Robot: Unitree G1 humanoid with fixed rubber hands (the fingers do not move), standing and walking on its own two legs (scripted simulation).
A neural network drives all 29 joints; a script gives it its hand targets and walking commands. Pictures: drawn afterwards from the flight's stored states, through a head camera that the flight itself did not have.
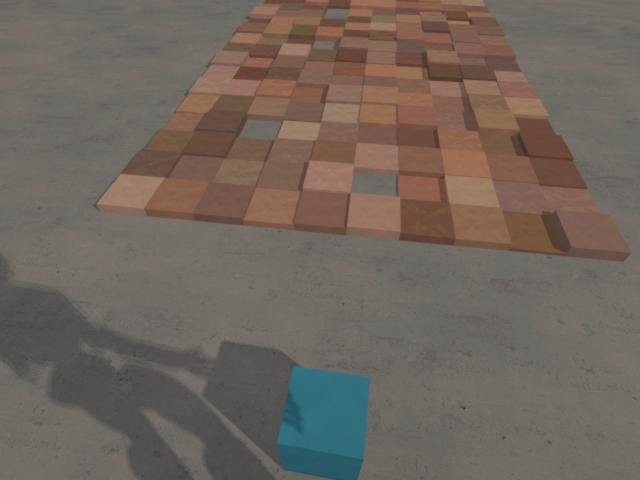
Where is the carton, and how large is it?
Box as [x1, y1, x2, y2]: [277, 366, 369, 479]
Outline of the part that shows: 294,366 277,440 277,445 283,469 335,479 356,479 363,459 369,378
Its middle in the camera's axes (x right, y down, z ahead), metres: +0.02 +0.52 +1.07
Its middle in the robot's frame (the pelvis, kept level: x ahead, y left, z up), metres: +0.41 +0.01 -0.66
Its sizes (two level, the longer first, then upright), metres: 0.210 0.200 0.250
